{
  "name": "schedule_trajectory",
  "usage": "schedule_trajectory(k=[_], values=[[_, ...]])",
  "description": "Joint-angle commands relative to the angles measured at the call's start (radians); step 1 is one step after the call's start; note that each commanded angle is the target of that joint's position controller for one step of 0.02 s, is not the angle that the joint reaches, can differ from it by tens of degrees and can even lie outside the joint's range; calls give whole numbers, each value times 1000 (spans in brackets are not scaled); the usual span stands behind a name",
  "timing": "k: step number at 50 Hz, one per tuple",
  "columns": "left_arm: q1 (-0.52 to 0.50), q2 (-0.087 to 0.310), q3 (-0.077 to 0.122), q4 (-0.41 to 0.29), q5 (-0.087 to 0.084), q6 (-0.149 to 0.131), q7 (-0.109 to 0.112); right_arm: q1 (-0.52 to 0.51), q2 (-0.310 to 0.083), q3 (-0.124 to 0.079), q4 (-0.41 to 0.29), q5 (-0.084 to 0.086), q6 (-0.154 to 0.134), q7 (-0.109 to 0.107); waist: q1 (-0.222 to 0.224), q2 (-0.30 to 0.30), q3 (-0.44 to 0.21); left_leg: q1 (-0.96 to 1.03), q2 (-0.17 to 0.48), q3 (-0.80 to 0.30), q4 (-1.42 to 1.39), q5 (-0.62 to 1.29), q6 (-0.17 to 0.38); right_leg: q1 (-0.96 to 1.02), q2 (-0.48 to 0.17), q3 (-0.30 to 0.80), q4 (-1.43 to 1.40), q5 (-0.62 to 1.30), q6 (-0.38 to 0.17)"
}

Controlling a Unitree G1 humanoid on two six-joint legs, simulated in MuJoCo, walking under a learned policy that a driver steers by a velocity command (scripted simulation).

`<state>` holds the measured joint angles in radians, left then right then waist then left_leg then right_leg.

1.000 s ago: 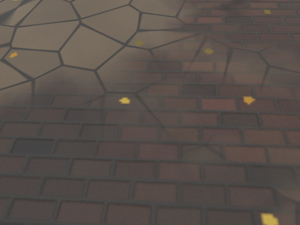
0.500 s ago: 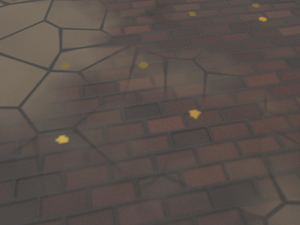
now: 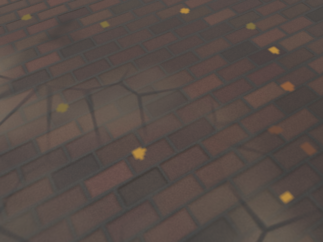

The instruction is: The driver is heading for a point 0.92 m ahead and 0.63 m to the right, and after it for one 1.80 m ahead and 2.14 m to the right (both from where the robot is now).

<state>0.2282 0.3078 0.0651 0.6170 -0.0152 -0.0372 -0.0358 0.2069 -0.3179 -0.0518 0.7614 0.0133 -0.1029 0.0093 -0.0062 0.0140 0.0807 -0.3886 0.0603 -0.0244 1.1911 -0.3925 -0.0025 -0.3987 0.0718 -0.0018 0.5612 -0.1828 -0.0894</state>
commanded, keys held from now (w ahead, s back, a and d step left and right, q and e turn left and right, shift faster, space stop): w+e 1.00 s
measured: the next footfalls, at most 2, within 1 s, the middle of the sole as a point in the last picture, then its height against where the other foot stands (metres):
left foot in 0.36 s outside the picture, level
right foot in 0.88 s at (229, 202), level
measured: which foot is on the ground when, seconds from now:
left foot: up 0.00-0.34, down 0.36-0.88, up 0.90-1.00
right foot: down 0.00-0.38, up 0.40-0.86, down 0.88-1.00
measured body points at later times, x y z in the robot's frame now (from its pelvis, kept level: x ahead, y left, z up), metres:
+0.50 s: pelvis +0.30 +0.04 +0.01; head +0.32 +0.03 +0.45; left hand +0.46 +0.29 -0.11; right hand +0.38 -0.27 -0.08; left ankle +0.37 +0.13 -0.73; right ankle +0.18 -0.07 -0.64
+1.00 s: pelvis +0.53 -0.12 +0.00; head +0.57 -0.15 +0.45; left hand +0.83 +0.02 -0.08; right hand +0.45 -0.41 -0.12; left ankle +0.52 +0.08 -0.63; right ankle +0.55 -0.21 -0.73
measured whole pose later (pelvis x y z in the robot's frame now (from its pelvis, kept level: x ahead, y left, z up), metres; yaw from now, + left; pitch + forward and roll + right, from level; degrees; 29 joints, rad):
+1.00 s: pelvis +0.53 -0.12 +0.00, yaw -36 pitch +1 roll +1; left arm 0.20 0.31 0.07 0.61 -0.02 -0.04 -0.04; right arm 0.23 -0.32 -0.05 0.78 0.01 -0.10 0.01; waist -0.02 0.01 0.08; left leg -0.36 0.06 -0.02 1.19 -0.41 0.00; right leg -0.39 0.08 0.00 0.55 -0.17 -0.08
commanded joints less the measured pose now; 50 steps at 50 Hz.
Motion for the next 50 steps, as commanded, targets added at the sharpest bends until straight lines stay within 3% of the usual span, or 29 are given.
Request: schedule_trajectory(k=[1, 5, 9, 11, 14, 16, 17, 18, 19, 20, 21, 22, 23, 24, 26, 28, 32, 35, 39, 41, 42, 43, 44, 45, 46, 47, 48, 49, 50], values=[[17, 131, 36, -74, 18, -26, 14, -8, -129, -30, -86, -18, -20, -3, -4, -70, -152, -249, 62, -68, -60, 101, -1, 302, -263, 426, -314, 131, -202], [57, 154, 41, -38, 5, -29, 39, -84, -78, -14, -101, -33, 6, -4, 7, -46, -94, -252, 33, -36, -267, 238, -61, 200, -216, 310, -340, 251, -199], [107, 166, 46, -2, -4, -19, 54, -233, -44, 3, -133, -23, -1, 9, 63, -78, -61, -158, -30, -25, -562, 477, -72, 147, -158, 261, -326, 141, -136], [141, 170, 49, 20, -9, -16, 54, -278, -54, 1, -149, -13, -8, 16, 81, -86, -53, -120, -49, -34, -624, 510, -64, 155, -174, 298, -310, 98, -125], [158, 154, 48, 41, -14, -6, 58, -279, -90, -14, -155, -8, -18, 24, 70, -107, -56, -103, -54, -67, -693, 442, -36, 249, -207, 381, -226, 77, -108], [145, 153, 51, 44, -10, 3, 60, -222, -109, -27, -145, -6, -25, 22, 39, -142, -66, -34, -59, -56, -708, 345, -6, 280, -217, 421, -164, 128, -91], [132, 134, 45, 40, -9, 6, 58, -139, -124, -40, -123, -9, -29, 16, -6, -144, -102, 84, -65, -34, -747, 343, 19, 269, -184, 410, -94, 184, -69], [126, 86, 26, 28, -1, 5, 54, -17, -158, -55, -108, -24, -35, 10, -65, -111, -214, 301, 19, -95, -729, 332, 69, 207, -129, 361, 96, 173, -35], [212, 22, 6, 5, -4, 1, 54, 119, -238, -75, -96, -43, -30, 1, -69, 87, -382, 672, 242, -414, -739, 208, 188, -71, -7, 236, 435, -84, 39], [277, 44, -1, -8, -23, -6, 56, 161, -224, -76, -67, -22, -17, 13, -46, 323, -438, 780, 369, -787, -860, -63, 273, -306, 9, 188, 665, -419, 69], [216, 137, 22, 11, -31, -4, 56, 110, -136, -53, -85, -8, -10, 12, -65, 184, -295, 668, 342, -713, -901, -205, 236, -384, -55, 207, 752, -347, 80], [123, 162, 30, -2, -22, 2, 55, 65, -100, -42, -92, -12, 0, 6, -71, 104, -189, 541, 302, -550, -908, -130, 196, -384, -91, 163, 757, -269, 84], [74, 151, 31, -14, -10, 4, 54, 24, -82, -34, -87, -19, 4, 3, -53, 63, -114, 417, 258, -429, -930, 1, 183, -358, -121, 146, 715, -210, 86], [56, 136, 34, -19, -5, 6, 50, 3, -60, -27, -80, -25, 4, 1, -33, 72, -80, 343, 222, -341, -953, 96, 173, -325, -151, 146, 667, -170, 84], [73, 90, 27, -19, -15, 17, 42, -5, -55, -28, -65, -24, -5, -2, -11, 104, -67, 274, 191, -224, -999, 194, 173, -269, -176, 123, 623, -134, 84], [45, 62, 19, -34, -12, 23, 40, 3, -76, -36, -46, -18, -13, -3, -9, 83, -53, 265, 197, -148, -1030, 284, 192, -297, -187, 113, 571, -96, 92], [-22, 45, 10, -51, -8, 15, 27, 10, -112, -46, -19, -18, -9, -5, -22, 51, -46, 313, 186, 0, -1044, 438, 188, -321, -190, 91, 381, 88, 101], [-128, 23, 0, -73, -7, 2, 5, 38, -133, -48, 1, -12, 3, -10, -64, 40, -19, 332, 169, 99, -1043, 477, 162, -274, -172, 29, 208, 210, 89], [-218, 28, -1, -116, -12, 1, -20, 92, -171, -57, 31, 6, 27, -11, -80, 40, 9, 440, 207, 155, -1004, 584, 140, -258, -146, -25, 85, 159, 51], [-191, 60, 16, -123, -6, 6, -24, 89, -201, -66, 32, 16, 41, -17, -40, 69, -29, 489, 214, 192, -895, 894, 121, -172, -91, -74, 63, 56, 11], [-131, 88, 31, -114, -3, 10, -23, 87, -217, -71, 30, 20, 48, -22, 3, 86, -74, 498, 211, 210, -786, 1057, 111, -82, -53, -99, 60, 5, -14], [-1, 128, 55, -83, -4, 14, -18, 75, -219, -71, 25, 24, 56, -26, 82, 77, -145, 452, 192, 234, -609, 1115, 91, 97, -13, -112, 14, 25, -48], [180, 187, 89, -35, -8, 24, -1, 76, -191, -58, 15, 15, 54, -31, 171, 31, -232, 269, 158, 243, -354, 966, 54, 391, -20, -45, -27, 66, -92], [203, 308, 111, -26, -20, 26, 16, 156, -55, -14, -41, -33, 38, -19, 86, -238, -312, -192, 4, 228, 24, 95, -8, 765, -287, 445, -44, -22, -244], [216, 274, 92, -66, -15, 6, 10, 113, -74, -3, -63, -21, 0, -6, 108, -206, -489, -349, -97, -20, 197, -218, -11, 854, -411, 855, -214, -197, -351], [191, 201, 68, -52, -5, -10, 4, -6, -149, -25, -93, 22, -21, 5, 140, -122, -363, -441, -38, -73, 201, -124, 6, 777, -380, 722, -259, -174, -283], [144, 177, 60, -46, -5, -19, 3, -35, -137, -18, -107, 26, -34, 6, 103, -83, -245, -430, 0, -61, 116, -33, 19, 627, -341, 592, -268, -100, -248], [75, 152, 51, -51, -5, -21, 5, -30, -129, -18, -93, 2, -38, -2, 55, -24, -180, -372, 35, -60, 28, 22, 11, 486, -298, 496, -273, 6, -218], [26, 127, 41, -64, 5, -23, 9, -12, -138, -25, -85, -13, -30, -4, 17, -40, -147, -302, 57, -64, -32, 62, 2, 382, -266, 429, -292, 107, -206]])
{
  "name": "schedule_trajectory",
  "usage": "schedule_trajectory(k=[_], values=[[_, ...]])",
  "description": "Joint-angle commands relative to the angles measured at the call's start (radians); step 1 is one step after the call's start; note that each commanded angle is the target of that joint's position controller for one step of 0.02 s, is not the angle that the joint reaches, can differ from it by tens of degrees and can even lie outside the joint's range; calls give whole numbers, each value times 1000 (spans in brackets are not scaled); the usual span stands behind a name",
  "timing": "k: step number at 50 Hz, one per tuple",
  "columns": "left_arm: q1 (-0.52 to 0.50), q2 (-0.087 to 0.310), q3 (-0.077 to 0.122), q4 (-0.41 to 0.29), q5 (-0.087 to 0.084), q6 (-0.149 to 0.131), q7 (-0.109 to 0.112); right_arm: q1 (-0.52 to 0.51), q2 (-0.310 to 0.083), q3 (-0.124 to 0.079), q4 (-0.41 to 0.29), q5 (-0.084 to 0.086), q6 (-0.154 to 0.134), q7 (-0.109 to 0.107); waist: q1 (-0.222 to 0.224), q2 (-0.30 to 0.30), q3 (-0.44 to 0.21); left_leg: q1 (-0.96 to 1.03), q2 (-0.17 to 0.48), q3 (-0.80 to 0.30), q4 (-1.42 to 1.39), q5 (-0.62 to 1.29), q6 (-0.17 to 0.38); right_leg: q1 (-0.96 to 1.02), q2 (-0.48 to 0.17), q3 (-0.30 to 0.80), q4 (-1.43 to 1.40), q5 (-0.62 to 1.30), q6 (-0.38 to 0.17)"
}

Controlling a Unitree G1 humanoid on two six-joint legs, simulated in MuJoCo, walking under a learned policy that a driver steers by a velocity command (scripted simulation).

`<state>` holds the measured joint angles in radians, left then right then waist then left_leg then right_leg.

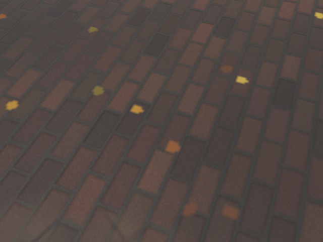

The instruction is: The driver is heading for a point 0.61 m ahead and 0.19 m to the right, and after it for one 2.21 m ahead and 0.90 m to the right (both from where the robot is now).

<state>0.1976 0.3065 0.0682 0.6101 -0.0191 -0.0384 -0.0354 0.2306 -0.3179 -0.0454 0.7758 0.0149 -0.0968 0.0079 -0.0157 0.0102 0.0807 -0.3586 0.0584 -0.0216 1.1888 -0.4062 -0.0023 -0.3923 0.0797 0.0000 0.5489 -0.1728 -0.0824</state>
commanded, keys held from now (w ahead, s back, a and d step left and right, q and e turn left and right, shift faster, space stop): w+e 0.26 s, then w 0.50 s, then w+e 0.06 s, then e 0.18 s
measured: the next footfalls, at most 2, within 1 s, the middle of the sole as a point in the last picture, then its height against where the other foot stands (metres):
left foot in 0.34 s outside the picture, level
right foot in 0.86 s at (213, 198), level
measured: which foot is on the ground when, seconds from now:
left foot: up 0.00-0.32, down 0.34-0.88, up 0.90-1.00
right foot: down 0.00-0.36, up 0.38-0.84, down 0.86-1.00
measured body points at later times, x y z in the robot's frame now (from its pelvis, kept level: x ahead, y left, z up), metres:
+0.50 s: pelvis +0.29 +0.05 +0.01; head +0.32 +0.05 +0.46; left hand +0.45 +0.30 -0.11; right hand +0.35 -0.24 -0.09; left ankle +0.36 +0.14 -0.73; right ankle +0.18 -0.06 -0.64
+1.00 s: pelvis +0.53 -0.07 +0.01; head +0.56 -0.10 +0.46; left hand +0.78 +0.12 -0.08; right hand +0.51 -0.37 -0.12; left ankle +0.50 +0.10 -0.64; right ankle +0.56 -0.17 -0.73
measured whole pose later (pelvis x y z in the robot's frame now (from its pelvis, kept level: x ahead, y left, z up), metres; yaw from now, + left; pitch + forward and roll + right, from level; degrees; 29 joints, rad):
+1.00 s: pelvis +0.53 -0.07 +0.01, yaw -19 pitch +2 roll +1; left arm 0.15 0.29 0.05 0.67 0.00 -0.05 -0.03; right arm 0.26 -0.32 -0.04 0.79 0.00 -0.07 -0.01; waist -0.02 0.03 0.06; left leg -0.42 0.03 -0.02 1.14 -0.44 -0.04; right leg -0.36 0.06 0.02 0.46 -0.13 -0.07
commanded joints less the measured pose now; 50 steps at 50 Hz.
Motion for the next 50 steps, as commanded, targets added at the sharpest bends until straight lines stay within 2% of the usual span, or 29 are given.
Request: schedule_trajectory(k=[1, 4, 9, 13, 15, 16, 17, 18, 19, 20, 21, 22, 23, 24, 26, 29, 33, 38, 40, 41, 42, 43, 44, 45, 46, 47, 48, 49, 50], values=[[33, 124, 35, -65, 17, -22, 12, -20, -138, -33, -96, -20, -25, -1, 3, -58, -138, -282, 63, -66, -56, 99, -11, 307, -258, 407, -301, 147, -214], [41, 140, 38, -41, 10, -28, 30, -33, -95, -23, -97, -33, 0, -3, -7, -49, -112, -242, 49, -34, -178, 165, -61, 183, -225, 318, -324, 261, -220], [111, 166, 47, 5, 1, -16, 52, -233, -45, 0, -146, -24, -3, 8, 70, -78, -66, -148, -26, -21, -553, 475, -81, 100, -153, 252, -308, 112, -147], [160, 157, 47, 39, -10, -9, 54, -269, -91, -17, -165, -7, -16, 20, 75, -101, -67, -98, -43, -70, -665, 466, -54, 179, -199, 362, -226, 10, -121], [157, 145, 45, 49, -4, -4, 56, -219, -108, -27, -152, -7, -22, 23, 51, -132, -73, -65, -35, -61, -674, 388, -23, 234, -229, 396, -167, 34, -106], [154, 131, 41, 54, -1, -1, 55, -163, -111, -34, -136, -10, -26, 22, 22, -139, -83, 3, -40, -38, -701, 366, 0, 239, -219, 392, -124, 71, -91], [164, 95, 28, 57, 4, 0, 52, -79, -132, -48, -117, -20, -30, 17, -16, -127, -134, 135, -32, -31, -719, 351, 32, 228, -171, 359, -16, 142, -63], [186, 40, 6, 47, 18, -1, 49, 52, -176, -58, -107, -35, -33, 12, -64, -25, -267, 365, 116, -182, -707, 317, 93, 135, -110, 289, 252, 24, -26], [338, -15, -11, 38, -15, -11, 48, 150, -268, -85, -58, -41, -20, 18, -9, 323, -376, 661, 319, -669, -833, 60, 273, -212, 38, 162, 595, -366, 53], [315, 83, 3, 59, -24, -16, 52, 156, -178, -67, -60, -8, -18, 28, -41, 236, -323, 652, 337, -817, -912, -206, 274, -352, -15, 208, 727, -395, 63], [189, 138, 18, 46, -22, -15, 52, 108, -120, -51, -68, -4, -15, 24, -66, 135, -196, 544, 299, -670, -925, -190, 233, -389, -51, 202, 755, -306, 61], [110, 135, 16, 29, -8, -15, 56, 58, -104, -43, -76, -17, -9, 22, -54, 63, -138, 438, 256, -541, -926, -72, 208, -364, -86, 161, 733, -241, 60], [60, 121, 16, 13, 8, -21, 54, 31, -86, -36, -69, -23, -5, 20, -42, 49, -85, 351, 218, -451, -941, 46, 210, -354, -113, 149, 674, -195, 59], [61, 103, 15, 11, 9, -24, 48, 20, -70, -28, -66, -31, -7, 16, -16, 75, -78, 299, 187, -384, -958, 137, 201, -306, -144, 140, 623, -157, 57], [79, 67, 7, 22, 6, -24, 41, 30, -57, -24, -54, -22, -11, 13, 0, 104, -89, 270, 157, -305, -988, 249, 209, -261, -159, 106, 546, -140, 64], [5, 29, -10, -2, 16, -26, 37, 61, -102, -34, -29, -7, -12, 8, -14, 80, -67, 258, 169, -234, -1031, 360, 236, -287, -176, 72, 384, -75, 83], [-115, 7, -24, -20, 11, -38, 22, 95, -132, -38, -3, 1, 3, 2, -51, 70, -49, 245, 134, -118, -1046, 415, 205, -219, -158, 36, 139, 138, 93], [-233, 24, -20, -54, -1, -48, -1, 174, -147, -39, 44, 11, 24, 0, -76, 74, -20, 314, 176, -104, -1011, 447, 182, -167, -125, 18, 0, 170, 70], [-220, 45, -14, -53, -2, -48, -8, 166, -168, -47, 51, 10, 34, -6, -49, 84, -33, 377, 201, -80, -970, 539, 162, -135, -114, 5, -29, 114, 38], [-171, 64, -4, -41, 2, -46, -8, 151, -176, -49, 50, 11, 39, -10, -12, 84, -65, 388, 192, -47, -903, 683, 146, -51, -91, -16, -51, 101, 16], [-60, 96, 16, -5, 13, -44, -4, 138, -166, -46, 48, 8, 44, -15, 49, 68, -134, 372, 148, 6, -750, 862, 114, 112, -59, -37, -85, 125, -12], [72, 146, 36, 27, 20, -40, 4, 134, -142, -34, 30, -9, 44, -24, 106, 38, -235, 270, 101, 55, -546, 828, 67, 335, -105, 25, -75, 236, -47], [164, 258, 58, 28, 37, -33, 13, 209, -60, -2, -22, -44, 28, -23, 85, -173, -386, -108, -21, 104, -169, 419, -14, 730, -353, 413, -28, 423, -194], [181, 220, 50, 38, 16, -23, 12, 234, -51, 6, -2, -40, 10, -16, 84, -269, -482, -268, -110, -2, 51, -188, -46, 793, -463, 674, -138, 502, -299], [134, 165, 31, 29, 12, -21, 11, 171, -136, -17, -15, -12, 0, -7, 89, -171, -380, -328, -52, -67, 119, -172, -38, 691, -421, 561, -145, 526, -265], [73, 139, 24, 21, 13, -21, 12, 94, -132, -16, -35, 1, -2, -6, 72, -111, -272, -341, -16, -46, 101, -112, -35, 561, -372, 424, -144, 605, -233], [25, 124, 21, 16, 11, -20, 11, 56, -126, -17, -43, -12, 4, -13, 47, -41, -197, -327, 7, -37, 38, -62, -41, 432, -326, 348, -167, 643, -206], [-9, 118, 20, 9, 14, -19, 14, 49, -130, -24, -50, -25, 17, -21, 17, -42, -175, -272, 28, -45, -24, -18, -44, 335, -299, 311, -194, 639, -188], [-31, 127, 24, 4, 22, -16, 15, 56, -118, -24, -57, -28, 31, -25, -8, -65, -168, -216, 25, -45, -55, 6, -54, 259, -279, 299, -217, 643, -188]])
Velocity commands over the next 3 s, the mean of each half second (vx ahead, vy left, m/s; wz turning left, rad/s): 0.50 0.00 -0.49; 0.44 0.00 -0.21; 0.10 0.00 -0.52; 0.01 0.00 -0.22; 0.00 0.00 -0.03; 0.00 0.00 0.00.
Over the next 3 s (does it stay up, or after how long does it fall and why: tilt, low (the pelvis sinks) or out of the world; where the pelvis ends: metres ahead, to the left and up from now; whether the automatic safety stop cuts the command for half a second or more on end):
stays up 0.63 -0.10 0.01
